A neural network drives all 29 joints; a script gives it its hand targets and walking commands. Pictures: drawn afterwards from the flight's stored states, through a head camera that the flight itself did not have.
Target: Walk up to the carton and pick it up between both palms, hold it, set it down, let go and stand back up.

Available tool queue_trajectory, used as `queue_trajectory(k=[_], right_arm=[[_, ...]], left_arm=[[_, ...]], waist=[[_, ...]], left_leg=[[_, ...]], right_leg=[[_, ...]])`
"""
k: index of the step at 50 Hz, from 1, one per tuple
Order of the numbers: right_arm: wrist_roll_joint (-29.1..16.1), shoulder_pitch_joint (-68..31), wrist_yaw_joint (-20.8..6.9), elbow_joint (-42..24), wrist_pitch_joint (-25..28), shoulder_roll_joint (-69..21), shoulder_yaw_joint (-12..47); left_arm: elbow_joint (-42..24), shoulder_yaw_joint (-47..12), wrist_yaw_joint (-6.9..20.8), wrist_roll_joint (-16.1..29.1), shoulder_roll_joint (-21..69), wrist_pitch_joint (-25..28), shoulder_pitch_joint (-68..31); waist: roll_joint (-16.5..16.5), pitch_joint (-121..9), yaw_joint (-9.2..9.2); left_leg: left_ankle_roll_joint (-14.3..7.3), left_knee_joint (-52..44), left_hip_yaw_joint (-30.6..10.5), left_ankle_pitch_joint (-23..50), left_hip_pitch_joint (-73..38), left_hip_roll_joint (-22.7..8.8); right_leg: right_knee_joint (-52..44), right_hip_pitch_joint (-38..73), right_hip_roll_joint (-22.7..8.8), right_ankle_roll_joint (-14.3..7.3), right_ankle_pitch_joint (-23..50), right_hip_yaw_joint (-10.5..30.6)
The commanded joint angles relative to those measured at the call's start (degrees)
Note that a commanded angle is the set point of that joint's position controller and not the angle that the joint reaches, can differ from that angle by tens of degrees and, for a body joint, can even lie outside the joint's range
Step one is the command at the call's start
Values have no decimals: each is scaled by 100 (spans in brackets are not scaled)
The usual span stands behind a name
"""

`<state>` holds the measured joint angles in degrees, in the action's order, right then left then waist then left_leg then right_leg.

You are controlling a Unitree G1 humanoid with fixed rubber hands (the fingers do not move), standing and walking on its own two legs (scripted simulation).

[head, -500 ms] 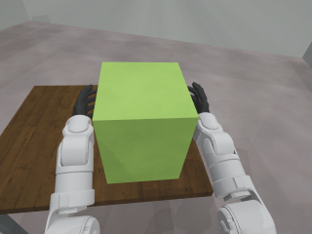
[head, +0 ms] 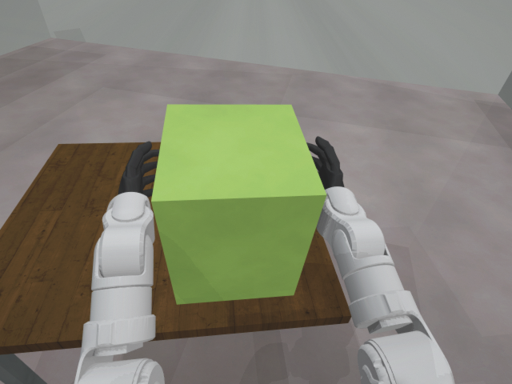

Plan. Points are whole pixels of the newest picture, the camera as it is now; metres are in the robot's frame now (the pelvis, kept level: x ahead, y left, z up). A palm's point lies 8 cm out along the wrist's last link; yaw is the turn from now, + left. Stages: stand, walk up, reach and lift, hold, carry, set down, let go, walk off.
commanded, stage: hold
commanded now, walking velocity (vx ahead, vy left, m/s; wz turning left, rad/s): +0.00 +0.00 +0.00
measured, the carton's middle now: (233, 204) +0.37 +0.01 +0.13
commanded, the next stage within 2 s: none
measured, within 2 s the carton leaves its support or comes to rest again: neither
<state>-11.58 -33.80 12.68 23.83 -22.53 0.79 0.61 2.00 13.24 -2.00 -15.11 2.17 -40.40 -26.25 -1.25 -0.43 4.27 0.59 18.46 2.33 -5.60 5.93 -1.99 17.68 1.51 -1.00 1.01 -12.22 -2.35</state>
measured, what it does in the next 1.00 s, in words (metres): stands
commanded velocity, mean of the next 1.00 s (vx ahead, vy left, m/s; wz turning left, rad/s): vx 0.00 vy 0.00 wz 0.00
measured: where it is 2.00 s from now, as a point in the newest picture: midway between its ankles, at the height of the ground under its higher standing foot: outside the picture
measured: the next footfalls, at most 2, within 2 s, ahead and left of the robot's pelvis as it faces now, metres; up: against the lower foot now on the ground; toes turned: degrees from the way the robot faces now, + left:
none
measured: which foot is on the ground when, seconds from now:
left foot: down 0.00-1.00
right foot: down 0.00-1.00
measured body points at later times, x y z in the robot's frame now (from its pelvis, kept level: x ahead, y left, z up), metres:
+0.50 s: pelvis +0.00 +0.00 +0.00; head -0.05 +0.02 +0.45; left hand +0.36 +0.16 +0.18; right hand +0.37 -0.13 +0.18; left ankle +0.06 +0.12 -0.75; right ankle -0.02 -0.12 -0.75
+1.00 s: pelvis +0.00 +0.00 +0.00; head -0.05 +0.01 +0.45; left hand +0.35 +0.16 +0.17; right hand +0.37 -0.13 +0.17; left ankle +0.06 +0.12 -0.75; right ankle -0.02 -0.12 -0.75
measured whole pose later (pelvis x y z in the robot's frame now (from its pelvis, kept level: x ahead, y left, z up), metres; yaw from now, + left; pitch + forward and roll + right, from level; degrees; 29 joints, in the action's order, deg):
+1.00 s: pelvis +0.00 +0.00 +0.00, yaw +0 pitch -7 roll +0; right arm -11.5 -34.4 12.5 24.8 -22.3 0.8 0.4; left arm 2.6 13.4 -1.9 -15.3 2.1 -40.5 -26.7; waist -1.3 -0.4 4.3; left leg 0.5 18.4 2.3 -5.5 6.0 -1.9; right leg 17.6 1.5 -1.0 1.1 -12.1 -2.3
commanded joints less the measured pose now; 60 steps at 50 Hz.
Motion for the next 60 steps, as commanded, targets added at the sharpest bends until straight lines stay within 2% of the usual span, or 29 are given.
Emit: queue_trajectory(k=[1,17,34,60], right_arm=[[-450,-4472,-566,-2005,468,-3230,2354],[-420,-4594,-604,-1848,493,-3243,2265],[-464,-4522,-609,-1915,518,-3191,2309],[-430,-4580,-598,-1838,485,-3255,2280]], left_arm=[[-1139,-3171,951,1060,2974,538,-4467],[-1015,-3133,952,1044,3009,555,-4631],[-1147,-3218,919,1066,3051,550,-4540],[-1027,-3111,960,1037,3000,543,-4622]], waist=[[297,-2417,12],[333,-2462,11],[399,-2524,39],[305,-2432,13]], left_leg=[[79,140,-101,1045,-2016,347],[64,106,-101,941,-2018,336],[123,171,-122,1193,-2105,320],[68,112,-94,981,-2023,341]], right_leg=[[-391,-949,337,304,1254,-138],[-411,-1019,338,293,1034,-139],[-390,-969,367,278,1217,-167],[-418,-982,335,299,1110,-139]])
